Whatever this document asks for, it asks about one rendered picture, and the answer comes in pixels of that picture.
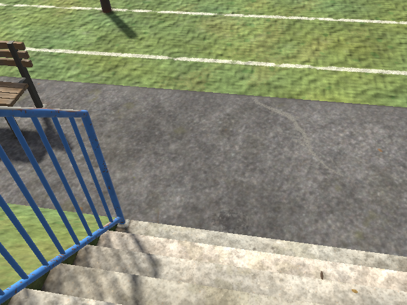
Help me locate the stairs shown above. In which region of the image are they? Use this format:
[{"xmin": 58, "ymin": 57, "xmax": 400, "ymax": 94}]
[{"xmin": 8, "ymin": 219, "xmax": 407, "ymax": 305}]

